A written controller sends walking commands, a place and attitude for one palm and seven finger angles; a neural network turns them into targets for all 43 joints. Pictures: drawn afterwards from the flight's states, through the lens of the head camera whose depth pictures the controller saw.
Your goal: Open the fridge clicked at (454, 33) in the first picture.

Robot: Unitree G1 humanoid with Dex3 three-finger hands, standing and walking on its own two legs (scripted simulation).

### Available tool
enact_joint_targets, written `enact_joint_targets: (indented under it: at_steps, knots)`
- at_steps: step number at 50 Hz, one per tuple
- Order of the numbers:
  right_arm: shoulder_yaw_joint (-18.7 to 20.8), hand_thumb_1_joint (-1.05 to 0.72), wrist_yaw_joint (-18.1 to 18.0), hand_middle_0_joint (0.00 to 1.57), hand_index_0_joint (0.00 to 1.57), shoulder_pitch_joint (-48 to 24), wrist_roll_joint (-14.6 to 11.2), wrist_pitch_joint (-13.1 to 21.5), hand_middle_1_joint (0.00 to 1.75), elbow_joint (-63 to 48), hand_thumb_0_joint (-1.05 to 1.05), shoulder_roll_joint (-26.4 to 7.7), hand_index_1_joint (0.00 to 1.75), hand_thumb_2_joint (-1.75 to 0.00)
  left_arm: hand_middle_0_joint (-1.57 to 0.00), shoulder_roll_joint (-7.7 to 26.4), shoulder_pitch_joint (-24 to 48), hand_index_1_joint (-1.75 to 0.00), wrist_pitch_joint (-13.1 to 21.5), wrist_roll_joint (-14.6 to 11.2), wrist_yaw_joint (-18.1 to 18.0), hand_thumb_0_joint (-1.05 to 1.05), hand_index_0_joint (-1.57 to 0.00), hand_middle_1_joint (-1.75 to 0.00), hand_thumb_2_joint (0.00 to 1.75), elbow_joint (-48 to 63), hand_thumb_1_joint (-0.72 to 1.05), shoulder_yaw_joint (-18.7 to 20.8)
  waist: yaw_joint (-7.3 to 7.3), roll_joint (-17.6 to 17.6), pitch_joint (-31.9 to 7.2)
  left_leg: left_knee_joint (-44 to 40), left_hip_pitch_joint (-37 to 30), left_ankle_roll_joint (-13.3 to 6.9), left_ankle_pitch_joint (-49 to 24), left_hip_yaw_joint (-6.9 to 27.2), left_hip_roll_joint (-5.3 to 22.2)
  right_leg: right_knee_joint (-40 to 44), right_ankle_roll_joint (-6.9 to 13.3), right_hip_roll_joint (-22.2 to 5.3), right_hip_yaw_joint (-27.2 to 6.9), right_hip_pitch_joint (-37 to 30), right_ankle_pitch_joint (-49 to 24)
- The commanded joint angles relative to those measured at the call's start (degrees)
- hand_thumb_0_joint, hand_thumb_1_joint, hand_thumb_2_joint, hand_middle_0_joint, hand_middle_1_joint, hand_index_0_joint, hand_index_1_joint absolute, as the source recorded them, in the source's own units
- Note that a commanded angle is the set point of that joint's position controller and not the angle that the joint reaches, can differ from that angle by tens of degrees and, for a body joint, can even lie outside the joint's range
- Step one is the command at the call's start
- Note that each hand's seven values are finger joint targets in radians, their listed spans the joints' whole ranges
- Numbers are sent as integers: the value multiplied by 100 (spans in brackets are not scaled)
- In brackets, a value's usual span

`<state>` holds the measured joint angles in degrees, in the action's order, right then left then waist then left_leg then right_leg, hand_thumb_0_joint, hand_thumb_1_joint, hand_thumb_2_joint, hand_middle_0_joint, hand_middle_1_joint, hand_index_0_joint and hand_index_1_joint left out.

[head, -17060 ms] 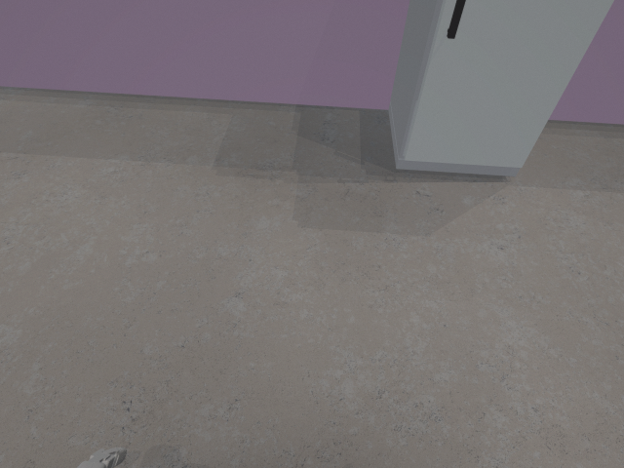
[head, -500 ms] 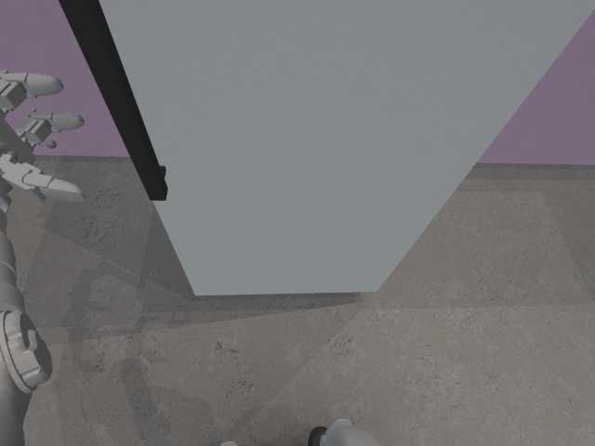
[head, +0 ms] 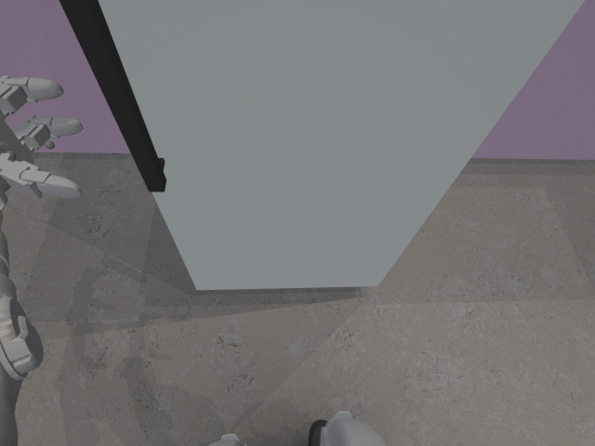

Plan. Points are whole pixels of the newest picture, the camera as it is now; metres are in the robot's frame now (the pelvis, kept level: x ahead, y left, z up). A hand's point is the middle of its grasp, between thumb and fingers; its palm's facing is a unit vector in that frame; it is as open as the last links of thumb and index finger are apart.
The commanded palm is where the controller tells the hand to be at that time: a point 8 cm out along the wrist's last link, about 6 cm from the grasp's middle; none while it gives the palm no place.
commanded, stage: move the hooked fingers beside the handle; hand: left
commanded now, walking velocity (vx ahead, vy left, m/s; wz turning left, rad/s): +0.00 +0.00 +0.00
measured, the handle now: (114, 63) +0.53 +0.21 +0.18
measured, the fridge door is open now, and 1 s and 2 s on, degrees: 0 0 0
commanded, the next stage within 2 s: feel for the door with the fingertips in 0.10 s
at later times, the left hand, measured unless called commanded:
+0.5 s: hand (86, 137) +0.47 +0.25 +0.12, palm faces -0.03 -1.00 +0.01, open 14.0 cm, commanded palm +0.45 +0.30 +0.12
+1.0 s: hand (88, 127) +0.48 +0.25 +0.12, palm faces +0.00 -1.00 +0.02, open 14.0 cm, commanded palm +0.47 +0.30 +0.12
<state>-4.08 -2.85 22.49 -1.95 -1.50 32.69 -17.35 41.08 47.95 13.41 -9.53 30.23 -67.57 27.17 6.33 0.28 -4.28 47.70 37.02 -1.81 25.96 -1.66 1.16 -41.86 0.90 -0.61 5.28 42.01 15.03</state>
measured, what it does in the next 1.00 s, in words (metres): stands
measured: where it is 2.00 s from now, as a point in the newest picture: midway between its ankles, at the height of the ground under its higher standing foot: outside the picture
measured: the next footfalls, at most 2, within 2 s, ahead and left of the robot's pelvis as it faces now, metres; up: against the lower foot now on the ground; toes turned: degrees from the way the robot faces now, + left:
none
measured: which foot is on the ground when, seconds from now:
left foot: down 0.00-1.00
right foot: down 0.00-1.00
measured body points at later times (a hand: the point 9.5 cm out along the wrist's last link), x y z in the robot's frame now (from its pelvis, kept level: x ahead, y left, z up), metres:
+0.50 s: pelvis +0.01 +0.01 +0.00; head +0.10 +0.03 +0.44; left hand +0.47 +0.31 +0.12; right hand +0.03 -0.26 -0.10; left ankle -0.03 +0.09 -0.70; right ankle +0.05 -0.12 -0.70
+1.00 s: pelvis +0.01 +0.00 +0.00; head +0.10 +0.02 +0.44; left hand +0.48 +0.31 +0.12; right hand +0.04 -0.27 -0.10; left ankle -0.03 +0.09 -0.70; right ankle +0.05 -0.12 -0.70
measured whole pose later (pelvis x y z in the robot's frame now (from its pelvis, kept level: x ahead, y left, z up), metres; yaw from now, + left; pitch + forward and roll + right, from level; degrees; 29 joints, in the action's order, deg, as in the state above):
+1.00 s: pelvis +0.01 +0.00 +0.00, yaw +0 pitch +16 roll -2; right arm -3.3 -2.5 22.9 -1.3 -1.8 34.2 -17.2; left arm 36.7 50.5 14.0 -8.9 25.7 -67.0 25.3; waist 7.1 -0.1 -5.1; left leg 47.2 37.1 -1.6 26.3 -1.6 1.4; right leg -41.6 1.0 -0.3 5.2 42.2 15.4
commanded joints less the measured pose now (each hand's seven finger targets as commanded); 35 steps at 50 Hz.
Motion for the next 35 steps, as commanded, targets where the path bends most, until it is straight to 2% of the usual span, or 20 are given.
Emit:
enact_joint_targets:
  at_steps: [1, 2, 3, 6, 8, 10, 12, 13, 16, 17, 22, 23, 26, 27, 28, 29, 32, 33, 34, 35]
  knots:
    - [436, -90, -109, 20, 20, 715, 51, 195, 30, -361, 0, -1060, 30, -90, -30, 1638, 2715, -120, 600, -254, 97, 0, -30, -120, 30, 1544, -50, 183, 126, -737, -2451, -646, -557, 97, -2027, 345, -36, 148, 117, 153, -483, -1865, -1411]
    - [430, -90, -113, 20, 20, 745, 63, 198, 30, -354, 0, -1061, 30, -90, -30, 1680, 2775, -120, 631, -253, 101, 0, -30, -120, 30, 1535, -50, 206, 117, -936, -2453, -627, -600, 115, -2088, 353, -33, 108, 158, 169, -468, -1780, -1387]
    - [440, -90, -111, 20, 20, 767, 56, 189, 30, -286, 0, -1068, 30, -90, -30, 1837, 2808, -120, 619, -225, 84, 0, -30, -120, 30, 1494, -50, 307, 123, -935, -2485, -616, -619, 121, -2118, 371, -28, 125, 138, 171, -472, -1773, -1387]
    - [413, -90, -97, 20, 20, 801, 36, 147, 30, -305, 0, -1083, 30, -90, -30, 1978, 2394, -120, 424, -101, 36, 0, -30, -120, 30, 1046, -50, 389, 55, -703, -2169, -670, -246, 83, -1924, 361, -50, 139, 122, 148, -452, -1791, -1311]
    - [404, -90, -88, 20, 20, 812, 50, 139, 30, -330, 0, -1061, 30, -90, -30, 1953, 2543, -120, 358, -20, -9, 0, -30, -120, 30, 1146, -50, 298, 48, -1081, -2207, -678, -357, 112, -2020, 350, -57, 126, 131, 141, -447, -1715, -1311]
    - [422, -90, -66, 20, 20, 854, 66, 115, 30, -402, 0, -1076, 30, -90, -30, 2114, 2303, -120, 357, 42, -71, 0, -30, -120, 30, 1222, -50, 436, -35, -984, -2346, -667, -381, 110, -2145, 353, -48, 106, 136, 157, -438, -1800, -1372]
    - [442, -90, -50, 20, 20, 864, 79, 115, 30, -479, 0, -1045, 30, -90, -30, 1721, 2371, -120, 451, -42, -91, 0, -30, -120, 30, 1544, -50, 204, 24, -987, -2479, -662, -669, 147, -2456, 398, -16, 80, 156, 198, -380, -1689, -1437]
    - [469, -90, -32, 20, 20, 878, 92, 111, 30, -433, 0, -1054, 30, -90, -30, 1725, 2479, -120, 508, -101, -101, 0, -30, -120, 30, 1715, -50, 258, 28, -1101, -2638, -633, -864, 185, -2588, 407, 16, 89, 142, 211, -378, -1647, -1464]
    - [482, -90, -23, 20, 20, 858, 78, 98, 30, -416, 0, -1052, 30, -90, -30, 1487, 2275, -120, 522, -264, -123, 0, -30, -120, 30, 1553, -50, 271, 37, -688, -2500, -653, -655, 131, -2316, 376, 20, 139, 125, 223, -387, -1760, -1419]
    - [478, -90, -31, 20, 20, 858, 73, 109, 30, -426, 0, -1046, 30, -90, -30, 1362, 2348, -120, 530, -295, -112, 0, -30, -120, 30, 1644, -50, 167, 70, -769, -2489, -670, -742, 146, -2400, 393, 26, 124, 145, 229, -364, -1714, -1436]
    - [530, -90, 22, 20, 20, 860, 79, 113, 30, -417, 0, -982, 30, -90, -30, 1043, 2018, -120, 389, -176, -364, 0, -30, -120, 30, 2102, -50, -7, -46, -1236, -2512, -671, -1283, 289, -3257, 465, 82, 124, 161, 232, -282, -1406, -1514]
    - [534, -90, 48, 20, 20, 855, 94, 113, 30, -414, 0, -965, 30, -90, -30, 968, 1944, -120, 354, -190, -428, 0, -30, -120, 30, 2145, -50, -1, -64, -1176, -2593, -670, -1337, 309, -3336, 461, 96, 137, 139, 238, -282, -1443, -1563]
    - [540, -90, 65, 20, 20, 792, 79, 108, 30, -439, 0, -938, 30, -90, -30, 784, 1800, -120, 303, -254, -629, 0, -30, -120, 30, 2124, -50, 9, -46, -608, -2312, -733, -977, 239, -3070, 407, 86, 181, 108, 232, -295, -1707, -1691]
    - [532, -90, 50, 20, 20, 766, 75, 131, 30, -459, 0, -923, 30, -90, -30, 698, 1923, -120, 343, -270, -683, 0, -30, -120, 30, 2279, -50, -66, -31, -685, -2301, -737, -1033, 244, -3193, 418, 84, 160, 131, 232, -290, -1722, -1770]
    - [536, -90, 68, 20, 20, 774, 86, 138, 30, -446, 0, -914, 30, -90, -30, 748, 1890, -120, 347, -218, -751, 0, -30, -120, 30, 2284, -50, -1, -103, -884, -2384, -747, -1108, 283, -3228, 428, 82, 138, 135, 226, -298, -1713, -1731]
    - [531, -90, 68, 20, 20, 762, 89, 133, 30, -417, 0, -913, 30, -90, -30, 789, 1961, -120, 366, -170, -823, 0, -30, -120, 30, 2209, -50, 18, -52, -743, -2252, -744, -1039, 266, -3116, 410, 82, 152, 122, 225, -309, -1704, -1727]
    - [508, -90, 48, 20, 20, 766, 106, 125, 30, -426, 0, -925, 30, -90, -30, 1166, 2008, -120, 457, -24, -972, 0, -30, -120, 30, 2059, -50, 276, -84, -544, -2182, -745, -673, 160, -2781, 326, 33, 116, 127, 196, -381, -2016, -1858]
    - [475, -90, 39, 20, 20, 725, 97, 118, 30, -403, 0, -902, 30, -90, -30, 1194, 2151, -120, 476, 56, -981, 0, -30, -120, 30, 1921, -50, 221, -48, -643, -2096, -763, -590, 163, -2627, 324, 10, 104, 119, 180, -398, -1998, -1806]
    - [464, -90, 33, 20, 20, 742, 100, 123, 30, -374, 0, -895, 30, -90, -30, 1119, 2307, -120, 485, 91, -977, 0, -30, -120, 30, 1772, -50, 126, 45, -490, -2029, -762, -515, 125, -2440, 305, 6, 126, 101, 175, -410, -1985, -1768]
    - [465, -90, 26, 20, 20, 742, 103, 134, 30, -363, 0, -899, 30, -90, -30, 1205, 2405, -120, 530, 126, -953, 0, -30, -120, 30, 1807, -50, 142, 25, -587, -2107, -756, -493, 121, -2392, 305, -6, 116, 104, 162, -437, -2059, -1790]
